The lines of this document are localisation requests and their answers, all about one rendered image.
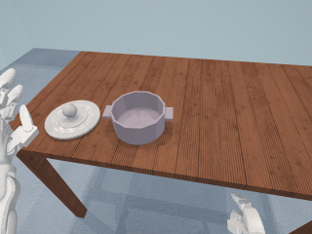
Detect table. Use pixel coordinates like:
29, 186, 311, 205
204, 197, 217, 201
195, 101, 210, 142
9, 51, 312, 234

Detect left robot forearm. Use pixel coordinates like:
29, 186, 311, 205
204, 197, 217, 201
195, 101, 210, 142
0, 163, 21, 234

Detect left robot hand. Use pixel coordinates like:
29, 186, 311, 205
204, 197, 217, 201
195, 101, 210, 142
0, 68, 39, 165

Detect lid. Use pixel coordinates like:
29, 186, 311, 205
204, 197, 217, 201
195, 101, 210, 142
44, 100, 100, 139

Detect knob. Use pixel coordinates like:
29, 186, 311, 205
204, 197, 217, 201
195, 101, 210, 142
61, 103, 77, 118

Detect right robot hand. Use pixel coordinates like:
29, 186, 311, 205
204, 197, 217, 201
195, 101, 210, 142
227, 192, 265, 234

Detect pot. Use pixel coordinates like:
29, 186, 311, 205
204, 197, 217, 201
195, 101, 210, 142
102, 91, 174, 145

